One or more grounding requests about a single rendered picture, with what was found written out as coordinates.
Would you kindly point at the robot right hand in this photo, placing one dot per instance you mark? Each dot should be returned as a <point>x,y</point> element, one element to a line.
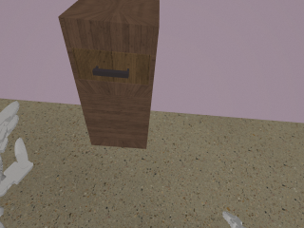
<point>234,221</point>

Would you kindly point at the handle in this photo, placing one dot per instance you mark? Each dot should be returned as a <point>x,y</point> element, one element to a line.
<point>110,72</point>

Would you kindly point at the cabinet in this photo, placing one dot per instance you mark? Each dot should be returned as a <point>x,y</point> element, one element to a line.
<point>116,114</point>

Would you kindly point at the robot left hand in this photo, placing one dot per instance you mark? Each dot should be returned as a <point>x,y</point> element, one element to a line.
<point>16,172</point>

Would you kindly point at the drawer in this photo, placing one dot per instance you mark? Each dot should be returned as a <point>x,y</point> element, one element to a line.
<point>86,59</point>

